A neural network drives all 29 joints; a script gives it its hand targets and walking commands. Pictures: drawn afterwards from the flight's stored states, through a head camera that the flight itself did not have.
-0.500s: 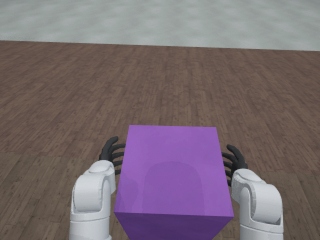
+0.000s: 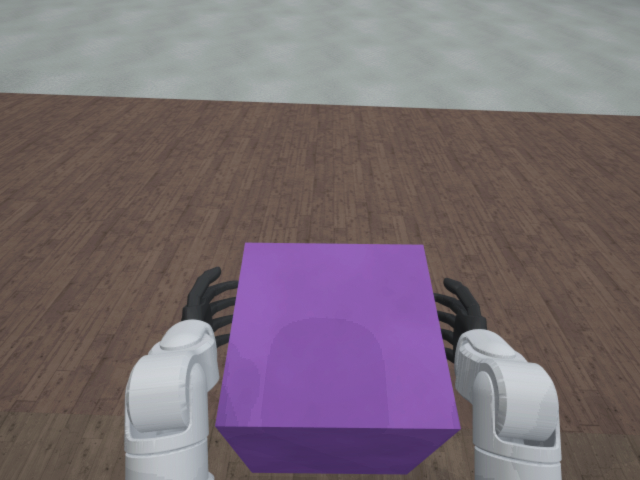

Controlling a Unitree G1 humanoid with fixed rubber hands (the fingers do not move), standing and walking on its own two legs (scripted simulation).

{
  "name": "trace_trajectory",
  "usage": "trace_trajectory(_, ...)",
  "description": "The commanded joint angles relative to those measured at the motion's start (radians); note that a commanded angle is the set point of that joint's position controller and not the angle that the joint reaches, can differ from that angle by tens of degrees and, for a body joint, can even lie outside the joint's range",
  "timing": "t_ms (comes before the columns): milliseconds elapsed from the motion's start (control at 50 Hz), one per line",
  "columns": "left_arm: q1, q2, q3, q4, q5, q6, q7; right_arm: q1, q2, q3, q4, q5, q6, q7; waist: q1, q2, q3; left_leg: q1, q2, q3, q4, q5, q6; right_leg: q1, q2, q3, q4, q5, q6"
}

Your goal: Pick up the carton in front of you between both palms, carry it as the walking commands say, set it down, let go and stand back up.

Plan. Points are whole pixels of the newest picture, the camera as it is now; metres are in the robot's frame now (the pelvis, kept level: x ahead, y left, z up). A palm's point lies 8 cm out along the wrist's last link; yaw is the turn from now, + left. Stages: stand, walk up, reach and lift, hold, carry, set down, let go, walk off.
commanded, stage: carry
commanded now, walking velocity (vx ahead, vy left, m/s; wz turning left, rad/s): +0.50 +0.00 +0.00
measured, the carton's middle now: (331, 366) +0.27 +0.00 +0.01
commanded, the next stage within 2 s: none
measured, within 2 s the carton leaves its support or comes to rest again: neither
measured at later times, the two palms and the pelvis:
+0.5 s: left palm (254, 140) +0.66 +0.14 +0.09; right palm (414, 143) +0.69 -0.16 +0.08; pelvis +0.32 -0.03 -0.01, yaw +2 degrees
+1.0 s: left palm (269, 66) +1.04 +0.15 +0.08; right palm (387, 71) +1.03 -0.15 +0.07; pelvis +0.68 +0.00 -0.03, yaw +1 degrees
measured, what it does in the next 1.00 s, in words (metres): goes down: right foot, then left foot 0.04 m lower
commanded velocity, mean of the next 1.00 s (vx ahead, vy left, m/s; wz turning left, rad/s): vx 0.50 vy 0.00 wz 0.00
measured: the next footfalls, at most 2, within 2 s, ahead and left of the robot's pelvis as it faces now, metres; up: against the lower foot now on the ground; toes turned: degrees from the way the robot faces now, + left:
right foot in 0.38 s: +0.44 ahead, -0.09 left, +0.00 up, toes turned -7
left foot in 0.86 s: +0.73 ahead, +0.05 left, -0.04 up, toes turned +4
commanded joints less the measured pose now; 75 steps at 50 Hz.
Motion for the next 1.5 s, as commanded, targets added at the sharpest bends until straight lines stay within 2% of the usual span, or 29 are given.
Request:
trace_trajectory(0,-0.450,-0.875,-0.743,-0.025,-0.416,0.028,-0.260,-0.510,0.879,0.689,-0.113,0.432,-0.008,0.259,-0.005,0.082,-0.291,0.580,0.339,-0.532,-0.290,0.175,0.110,-0.468,-0.034,0.084,0.238,0.072,-0.039)
trace_trajectory(80,-0.489,-0.910,-0.750,0.022,-0.402,-0.002,-0.244,-0.604,0.889,0.718,-0.111,0.462,-0.023,0.266,0.005,0.134,-0.267,0.456,0.265,-0.316,-0.349,0.088,0.049,-0.397,-0.030,0.026,0.012,0.192,-0.027)
trace_trajectory(260,-0.742,-0.774,-0.707,0.176,-0.406,-0.002,-0.198,-0.820,0.731,0.650,0.084,0.461,-0.032,0.237,-0.038,0.194,-0.145,0.463,0.186,-0.153,-0.286,0.301,0.043,-0.377,0.035,-0.102,-0.417,0.402,-0.055)
trace_trajectory(320,-0.827,-0.772,-0.651,0.267,-0.420,0.003,-0.199,-0.924,0.749,0.617,0.172,0.465,-0.027,0.224,0.000,0.201,-0.159,0.480,0.186,-0.118,-0.157,0.463,0.007,-0.248,0.067,-0.117,-0.481,0.392,-0.091)
trace_trajectory(360,-0.851,-0.793,-0.608,0.346,-0.424,-0.001,-0.205,-0.991,0.775,0.600,0.227,0.471,-0.027,0.218,0.080,0.087,-0.304,0.372,0.104,-0.039,0.217,0.467,-0.045,0.121,0.115,-0.150,-0.527,0.327,-0.087)
trace_trajectory(380,-0.865,-0.797,-0.580,0.382,-0.423,-0.003,-0.209,-1.033,0.786,0.586,0.250,0.470,-0.029,0.215,0.109,-0.081,-0.359,0.206,0.053,-0.060,0.482,0.209,-0.060,0.272,-0.077,0.118,-0.538,0.269,-0.085)
trace_trajectory(400,-0.910,-0.787,-0.572,0.404,-0.424,-0.013,-0.212,-1.048,0.839,0.582,0.274,0.471,-0.029,0.210,0.085,-0.355,-0.450,-0.143,-0.115,-0.156,0.747,-0.297,-0.096,0.497,-0.279,0.629,-0.702,0.200,-0.249)
trace_trajectory(480,-1.183,-0.974,-0.623,0.329,-0.547,-0.046,-0.233,-1.232,0.932,0.549,0.259,0.480,-0.068,0.185,0.074,-0.012,-0.392,-0.282,0.011,-0.306,0.783,-0.199,-0.026,0.376,-0.219,0.370,-0.623,0.563,-0.227)
trace_trajectory(620,-1.209,-1.026,-0.614,0.343,-0.559,-0.064,-0.230,-1.206,0.957,0.526,0.287,0.426,-0.098,0.147,0.089,-0.049,-0.415,-0.330,0.002,-0.236,0.409,-0.115,-0.047,0.430,-0.171,0.204,-0.594,0.781,-0.233)
trace_trajectory(740,-1.157,-0.991,-0.629,0.318,-0.521,-0.063,-0.224,-1.217,0.923,0.551,0.203,0.419,-0.085,0.153,0.114,-0.081,-0.359,-0.157,-0.041,-0.171,-0.033,0.282,-0.039,0.409,-0.079,0.049,-0.537,0.782,-0.182)
trace_trajectory(820,-1.080,-0.948,-0.634,0.364,-0.487,-0.040,-0.214,-1.117,0.869,0.540,0.259,0.415,-0.051,0.184,0.051,-0.007,-0.347,0.221,-0.085,-0.095,-0.241,0.503,-0.016,0.298,-0.007,-0.059,-0.262,0.812,-0.097)
trace_trajectory(840,-1.074,-0.933,-0.631,0.382,-0.481,-0.034,-0.215,-1.095,0.848,0.525,0.277,0.410,-0.043,0.194,0.011,0.043,-0.358,0.383,-0.016,-0.145,-0.202,0.587,-0.031,0.165,0.025,-0.067,-0.129,0.645,-0.073)
trace_trajectory(860,-1.061,-0.926,-0.623,0.403,-0.478,-0.026,-0.216,-1.078,0.820,0.503,0.299,0.412,-0.030,0.203,0.006,0.151,-0.388,0.589,0.154,-0.341,-0.010,1.014,-0.044,-0.063,0.074,-0.037,0.025,0.157,-0.058)
trace_trajectory(880,-1.084,-0.949,-0.615,0.418,-0.486,-0.007,-0.214,-1.086,0.779,0.468,0.344,0.385,-0.027,0.203,-0.029,0.382,-0.506,0.891,0.329,-0.661,0.046,1.041,0.171,-0.396,0.166,0.045,0.281,-0.138,-0.030)
trace_trajectory(900,-1.082,-0.937,-0.607,0.405,-0.487,0.001,-0.212,-1.057,0.803,0.475,0.358,0.397,-0.024,0.207,-0.063,0.356,-0.548,0.904,0.360,-0.764,-0.018,0.699,0.247,-0.517,0.139,0.098,0.400,-0.149,-0.040)
trace_trajectory(920,-1.143,-0.954,-0.614,0.371,-0.494,0.001,-0.211,-1.095,0.850,0.491,0.321,0.424,-0.026,0.214,-0.065,0.268,-0.478,0.824,0.300,-0.726,-0.059,0.570,0.232,-0.568,0.110,0.110,0.357,-0.111,-0.053)
trace_trajectory(940,-1.179,-0.978,-0.613,0.354,-0.494,-0.002,-0.206,-1.168,0.894,0.509,0.270,0.456,-0.027,0.220,-0.056,0.141,-0.435,0.743,0.268,-0.673,-0.075,0.554,0.198,-0.564,0.080,0.113,0.283,-0.038,-0.057)
trace_trajectory(980,-1.178,-0.993,-0.597,0.338,-0.475,-0.010,-0.190,-1.281,0.963,0.556,0.196,0.518,-0.030,0.227,-0.037,0.089,-0.399,0.607,0.238,-0.587,-0.095,0.597,0.149,-0.495,0.053,0.107,0.148,0.063,-0.054)
trace_trajectory(1100,-1.106,-0.973,-0.602,0.317,-0.428,-0.036,-0.150,-1.290,0.972,0.598,0.156,0.569,-0.052,0.224,-0.054,0.145,-0.404,0.611,0.143,-0.414,-0.054,0.805,0.114,-0.515,0.081,0.039,-0.133,0.278,-0.047)
trace_trajectory(1200,-1.043,-0.918,-0.595,0.333,-0.385,-0.034,-0.154,-1.189,0.953,0.596,0.226,0.547,-0.060,0.233,-0.098,0.139,-0.348,0.552,0.029,-0.291,0.019,0.685,0.057,-0.313,0.161,-0.075,-0.571,0.658,-0.068)
trace_trajectory(1260,-0.993,-0.884,-0.572,0.401,-0.366,-0.034,-0.172,-1.153,0.945,0.590,0.318,0.531,-0.067,0.242,-0.014,0.138,-0.365,0.455,0.027,-0.244,0.247,0.636,0.015,-0.036,0.149,-0.060,-0.692,0.808,-0.104)
trace_trajectory(1280,-0.985,-0.876,-0.559,0.418,-0.364,-0.035,-0.181,-1.146,0.944,0.588,0.351,0.528,-0.070,0.245,0.037,0.113,-0.383,0.362,0.012,-0.208,0.394,0.528,-0.005,0.119,0.099,-0.034,-0.707,0.852,-0.107)
trace_trajectory(1300,-0.979,-0.860,-0.535,0.442,-0.356,-0.034,-0.192,-1.155,0.938,0.574,0.377,0.523,-0.074,0.248,0.060,0.026,-0.399,0.170,-0.023,-0.195,0.561,0.169,-0.021,0.297,-0.036,0.086,-0.571,1.118,-0.086)
trace_trajectory(1320,-0.990,-0.840,-0.514,0.484,-0.343,-0.034,-0.197,-1.165,0.965,0.569,0.420,0.517,-0.066,0.250,0.057,-0.170,-0.451,-0.103,-0.122,-0.224,0.723,-0.407,-0.051,0.551,-0.232,0.371,-0.406,1.495,-0.175)
trace_trajectory(1340,-0.975,-0.836,-0.505,0.524,-0.356,-0.035,-0.204,-1.150,0.969,0.551,0.441,0.515,-0.063,0.246,0.082,-0.239,-0.521,-0.259,-0.123,-0.280,0.920,-0.457,-0.062,0.661,-0.306,0.538,-0.409,1.330,-0.309)
trace_trajectory(1360,-0.971,-0.879,-0.511,0.531,-0.384,-0.043,-0.215,-1.165,0.979,0.539,0.425,0.508,-0.067,0.239,0.111,-0.208,-0.560,-0.365,-0.105,-0.311,0.990,-0.449,-0.052,0.664,-0.329,0.665,-0.498,0.830,-0.395)
trace_trajectory(1380,-1.034,-0.955,-0.542,0.488,-0.429,-0.052,-0.227,-1.213,0.986,0.535,0.380,0.497,-0.078,0.231,0.096,-0.082,-0.496,-0.390,-0.061,-0.321,0.922,-0.370,-0.038,0.531,-0.255,0.638,-0.564,0.549,-0.348)
trace_trajectory(1420,-1.184,-1.047,-0.609,0.362,-0.504,-0.061,-0.233,-1.242,1.008,0.527,0.297,0.480,-0.095,0.206,0.060,0.044,-0.403,-0.283,-0.027,-0.315,0.738,-0.265,-0.046,0.299,-0.199,0.508,-0.605,0.601,-0.277)
trace_trajectory(1480,-1.198,-1.091,-0.657,0.320,-0.568,-0.083,-0.238,-1.164,1.011,0.529,0.276,0.444,-0.119,0.173,0.060,-0.010,-0.401,-0.240,-0.017,-0.284,0.578,-0.220,-0.055,0.251,-0.157,0.410,-0.616,0.693,-0.222)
